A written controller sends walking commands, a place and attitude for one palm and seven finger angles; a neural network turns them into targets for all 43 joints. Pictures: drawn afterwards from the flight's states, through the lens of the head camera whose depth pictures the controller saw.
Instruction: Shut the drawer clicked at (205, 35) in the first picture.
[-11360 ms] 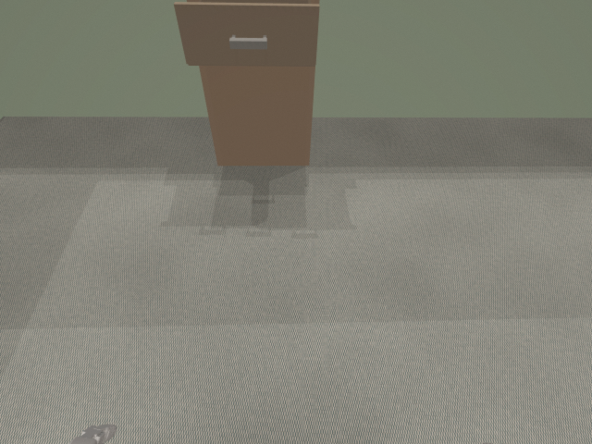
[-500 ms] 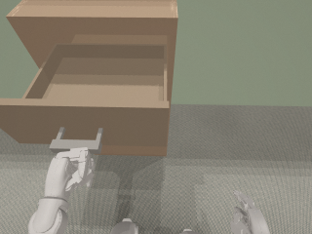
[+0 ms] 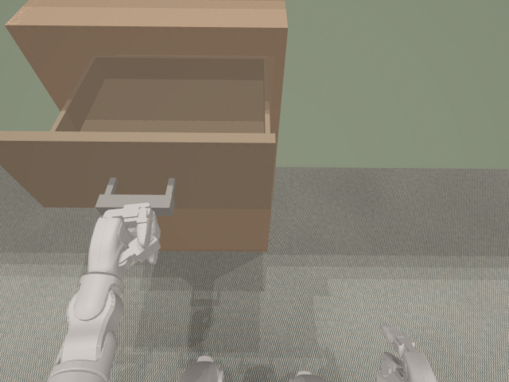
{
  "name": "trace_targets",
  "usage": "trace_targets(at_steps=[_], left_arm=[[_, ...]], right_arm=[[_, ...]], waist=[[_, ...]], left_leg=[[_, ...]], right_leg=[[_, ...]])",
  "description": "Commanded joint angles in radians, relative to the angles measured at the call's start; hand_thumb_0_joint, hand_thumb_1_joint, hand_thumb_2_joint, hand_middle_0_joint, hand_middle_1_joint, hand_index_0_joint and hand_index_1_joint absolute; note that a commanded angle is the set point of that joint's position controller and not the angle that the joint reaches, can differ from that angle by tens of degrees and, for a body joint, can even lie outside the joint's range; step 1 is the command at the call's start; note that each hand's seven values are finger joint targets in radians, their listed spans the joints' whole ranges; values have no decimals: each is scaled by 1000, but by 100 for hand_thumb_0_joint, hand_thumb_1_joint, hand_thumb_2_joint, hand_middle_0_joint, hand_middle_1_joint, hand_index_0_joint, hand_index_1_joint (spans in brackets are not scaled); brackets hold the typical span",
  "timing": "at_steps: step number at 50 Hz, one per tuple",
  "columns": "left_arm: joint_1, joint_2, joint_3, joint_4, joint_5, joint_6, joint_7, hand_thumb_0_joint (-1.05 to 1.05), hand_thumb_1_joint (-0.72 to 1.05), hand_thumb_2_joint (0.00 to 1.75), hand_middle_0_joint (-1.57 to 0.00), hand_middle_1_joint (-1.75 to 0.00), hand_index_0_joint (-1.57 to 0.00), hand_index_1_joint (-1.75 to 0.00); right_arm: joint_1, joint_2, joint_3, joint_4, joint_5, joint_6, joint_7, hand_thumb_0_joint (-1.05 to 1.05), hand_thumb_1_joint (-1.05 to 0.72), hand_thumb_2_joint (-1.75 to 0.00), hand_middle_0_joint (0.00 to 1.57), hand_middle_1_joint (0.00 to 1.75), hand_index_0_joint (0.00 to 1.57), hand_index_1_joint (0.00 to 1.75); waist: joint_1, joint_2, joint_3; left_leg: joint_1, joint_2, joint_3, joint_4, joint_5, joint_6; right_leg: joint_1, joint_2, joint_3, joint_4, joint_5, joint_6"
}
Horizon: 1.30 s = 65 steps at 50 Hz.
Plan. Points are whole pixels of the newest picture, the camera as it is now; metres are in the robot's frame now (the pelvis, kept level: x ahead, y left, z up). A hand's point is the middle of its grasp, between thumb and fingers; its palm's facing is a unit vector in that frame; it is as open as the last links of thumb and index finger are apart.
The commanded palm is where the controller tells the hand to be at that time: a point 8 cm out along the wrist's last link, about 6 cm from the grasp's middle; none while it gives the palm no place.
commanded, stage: push the drawer shut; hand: left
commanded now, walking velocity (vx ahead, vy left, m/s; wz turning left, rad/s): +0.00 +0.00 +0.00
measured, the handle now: (139, 194) +0.40 +0.20 +0.06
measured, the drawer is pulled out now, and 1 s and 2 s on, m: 0.22 0.10 0.00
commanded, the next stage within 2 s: none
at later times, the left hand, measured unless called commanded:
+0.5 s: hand (161, 208) +0.37 +0.16 +0.05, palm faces +0.00 -1.00 -0.04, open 3.1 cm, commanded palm +0.36 +0.21 +0.06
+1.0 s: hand (165, 175) +0.44 +0.16 +0.05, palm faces +0.01 -1.00 -0.03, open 3.0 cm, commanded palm +0.42 +0.22 +0.06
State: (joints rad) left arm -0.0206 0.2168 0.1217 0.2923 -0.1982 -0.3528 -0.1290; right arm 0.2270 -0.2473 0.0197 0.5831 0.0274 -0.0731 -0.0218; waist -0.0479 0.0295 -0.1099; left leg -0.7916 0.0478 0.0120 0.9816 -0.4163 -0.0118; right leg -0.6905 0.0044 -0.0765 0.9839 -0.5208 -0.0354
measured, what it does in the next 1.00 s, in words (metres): stands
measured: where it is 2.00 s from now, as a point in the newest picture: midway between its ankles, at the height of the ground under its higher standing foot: outside the picture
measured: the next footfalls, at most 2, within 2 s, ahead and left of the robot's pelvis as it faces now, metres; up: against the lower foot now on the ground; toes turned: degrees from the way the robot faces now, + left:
none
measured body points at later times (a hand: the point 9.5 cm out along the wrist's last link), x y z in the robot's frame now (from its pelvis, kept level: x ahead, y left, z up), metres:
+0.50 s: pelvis -0.01 +0.01 +0.00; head +0.06 +0.01 +0.44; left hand +0.37 +0.21 +0.05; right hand +0.10 -0.24 -0.11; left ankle +0.04 +0.13 -0.68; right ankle -0.02 -0.10 -0.68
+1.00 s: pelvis -0.01 +0.01 -0.01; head +0.08 +0.02 +0.43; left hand +0.43 +0.22 +0.05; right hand +0.04 -0.25 -0.12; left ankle +0.04 +0.13 -0.68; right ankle -0.02 -0.10 -0.68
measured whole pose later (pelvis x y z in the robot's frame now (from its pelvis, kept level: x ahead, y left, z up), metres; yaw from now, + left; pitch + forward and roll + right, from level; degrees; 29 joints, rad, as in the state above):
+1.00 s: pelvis -0.01 +0.01 -0.01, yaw -1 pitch +17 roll -2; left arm -0.61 0.31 0.27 0.92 -0.12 -0.43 -0.12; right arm 0.32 -0.26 0.01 0.64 0.01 0.02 0.00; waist -0.12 0.02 -0.11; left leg -0.90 0.06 0.02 1.01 -0.41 0.00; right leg -0.80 0.02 -0.06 1.00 -0.50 -0.02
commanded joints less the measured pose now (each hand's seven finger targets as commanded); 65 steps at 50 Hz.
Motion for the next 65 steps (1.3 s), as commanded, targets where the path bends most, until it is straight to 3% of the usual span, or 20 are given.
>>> trace_targets(at_steps=[1, 2, 4, 7, 8, 14, 23, 27, 31, 32, 34, 36, 41, 44, 51, 53, 57, 60, 63, 65], left_arm=[[-254, 137, 84, -177, -19, -73, 16, 0, 90, 90, -140, -160, -140, -160], [-266, 161, 104, -154, -15, -76, 21, 0, 90, 90, -140, -160, -140, -160], [-278, 142, 93, -144, -14, -86, 22, 0, 90, 90, -140, -160, -140, -160], [-351, 170, 109, -95, -4, -93, 31, 0, 90, 90, -140, -160, -140, -160], [-385, 160, 97, -86, -3, -96, 31, 0, 90, 90, -140, -160, -140, -160], [-506, 154, 80, -34, 12, -100, 40, 0, 90, 90, -140, -160, -140, -160], [-621, 156, 77, 69, 30, -99, 57, 0, 90, 90, -140, -160, -140, -160], [-702, 222, 130, 143, 36, -105, 61, 0, 90, 90, -140, -160, -140, -160], [-743, 209, 128, 182, 34, -112, 49, 0, 90, 90, -140, -160, -140, -160], [-763, 239, 148, 205, 37, -113, 49, 0, 90, 90, -140, -160, -140, -160], [-785, 230, 147, 213, 33, -118, 45, 0, 90, 90, -140, -160, -140, -160], [-781, 252, 171, 246, 31, -118, 42, 0, 90, 90, -140, -160, -140, -160], [-914, 277, 180, 351, 45, -126, 34, 0, 90, 90, -140, -160, -140, -160], [-959, 311, 207, 374, 53, -140, 29, 0, 90, 90, -140, -160, -140, -160], [-1034, 326, 220, 447, 61, -148, 22, 0, 90, 90, -140, -160, -140, -160], [-1062, 328, 217, 496, 66, -146, 20, 0, 90, 90, -140, -160, -140, -160], [-1119, 385, 258, 509, 81, -158, 25, 0, 90, 90, -140, -160, -140, -160], [-1178, 381, 242, 557, 90, -152, 22, 0, 90, 90, -140, -160, -140, -160], [-1202, 386, 249, 564, 98, -161, 25, 0, 90, 90, -140, -160, -140, -160], [-1202, 424, 275, 589, 99, -156, 27, 0, 90, 90, -140, -160, -140, -160]], right_arm=[[-16, -132, -57, -131, 2, -39, -9, 0, -90, -90, 20, 30, 20, 30], [-10, -136, -55, -125, -1, -36, -9, 0, -90, -90, 20, 30, 20, 30], [-8, -132, -56, -126, -1, -32, -5, 0, -90, -90, 20, 30, 20, 30], [1, -140, -58, -114, -2, -25, -7, 0, -90, -90, 20, 30, 20, 30], [1, -139, -56, -113, 0, -23, -6, 0, -90, -90, 20, 30, 20, 30], [27, -144, -62, -93, -1, -14, -5, 0, -90, -90, 20, 30, 20, 30], [62, -148, -62, -78, -3, 9, 4, 0, -90, -90, 20, 30, 20, 30], [79, -155, -60, -65, -7, 22, 2, 0, -90, -90, 20, 30, 20, 30], [89, -148, -62, -67, -6, 30, 5, 0, -90, -90, 20, 30, 20, 30], [100, -154, -61, -60, -8, 34, 4, 0, -90, -90, 20, 30, 20, 30], [107, -152, -62, -59, -9, 37, 7, 0, -90, -90, 20, 30, 20, 30], [115, -154, -64, -57, -10, 43, 8, 0, -90, -90, 20, 30, 20, 30], [136, -156, -60, -37, -9, 57, 5, 0, -90, -90, 20, 30, 20, 30], [156, -160, -64, -32, -14, 61, 5, 0, -90, -90, 20, 30, 20, 30], [192, -164, -66, -24, -20, 77, 13, 0, -90, -90, 20, 30, 20, 30], [202, -167, -64, -16, -21, 84, 14, 0, -90, -90, 20, 30, 20, 30], [224, -172, -65, -14, -28, 92, 17, 0, -90, -90, 20, 30, 20, 30], [235, -170, -62, -9, -28, 99, 18, 0, -90, -90, 20, 30, 20, 30], [254, -172, -65, -5, -35, 103, 23, 0, -90, -90, 20, 30, 20, 30], [261, -176, -62, -4, -36, 109, 23, 0, -90, -90, 20, 30, 20, 30]], waist=[[-4, -20, -274], [-3, -22, -259], [-1, -8, -268], [-16, -39, -251], [-17, -15, -253], [-29, 19, -310], [-38, 12, -323], [-40, -12, -317], [-40, 31, -348], [-41, 15, -345], [-41, 30, -362], [-40, -9, -363], [-68, 2, -318], [-65, 35, -379], [-75, 32, -419], [-91, 8, -394], [-86, 50, -429], [-110, 34, -404], [-106, 73, -448], [-111, 41, -440]], left_leg=[[228, -40, -12, -110, 215, 37], [214, -39, -14, -109, 205, 39], [229, -40, -12, -114, 212, 37], [206, -37, -15, -111, 176, 40], [209, -39, -17, -114, 167, 38], [259, -34, -27, -111, 186, 36], [272, -31, -36, -112, 211, 34], [229, -34, -32, -106, 183, 37], [250, -37, -25, -103, 198, 34], [242, -35, -32, -99, 202, 35], [256, -35, -30, -96, 223, 34], [228, -36, -23, -92, 226, 37], [188, -36, -23, -82, 177, 39], [221, -35, -26, -72, 206, 39], [222, -33, -29, -53, 247, 41], [200, -31, -28, -46, 248, 44], [210, -31, -32, -37, 259, 44], [184, -28, -31, -32, 236, 47], [224, -27, -38, -24, 275, 45], [188, -26, -34, -22, 257, 48]], right_leg=[[94, 3, 67, -171, 353, 32], [91, 4, 71, -175, 341, 32], [88, 5, 67, -171, 347, 30], [68, 7, 70, -176, 303, 33], [59, 6, 70, -173, 291, 30], [28, 10, 58, -161, 292, 25], [12, 18, 51, -156, 305, 22], [25, 18, 59, -158, 293, 24], [25, 18, 62, -157, 308, 23], [25, 21, 61, -153, 310, 20], [22, 22, 63, -150, 330, 21], [49, 22, 68, -154, 349, 25], [-1, 23, 71, -155, 299, 27], [-8, 25, 72, -140, 313, 24], [-18, 32, 69, -126, 346, 25], [-34, 33, 69, -125, 352, 28], [-45, 37, 69, -110, 348, 24], [-64, 39, 71, -117, 331, 29], [-83, 42, 65, -104, 344, 24], [-64, 43, 70, -110, 339, 28]])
